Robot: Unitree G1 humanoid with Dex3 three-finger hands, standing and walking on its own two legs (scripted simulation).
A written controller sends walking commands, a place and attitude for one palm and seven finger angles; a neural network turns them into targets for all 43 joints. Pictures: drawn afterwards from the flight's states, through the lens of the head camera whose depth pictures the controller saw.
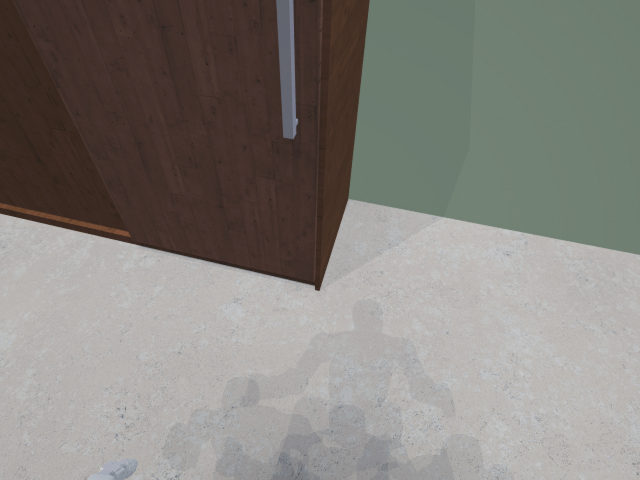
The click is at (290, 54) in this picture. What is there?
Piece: wardrobe's sliding door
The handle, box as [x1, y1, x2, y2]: [276, 0, 297, 138]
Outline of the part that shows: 276,0 283,137 293,138 295,134 295,126 297,123 297,119 295,118 293,7 292,0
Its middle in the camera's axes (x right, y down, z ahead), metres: -0.07 -0.37 +0.84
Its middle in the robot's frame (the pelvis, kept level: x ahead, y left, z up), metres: +0.89 +0.12 +0.10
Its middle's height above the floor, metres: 0.87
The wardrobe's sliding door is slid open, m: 0.00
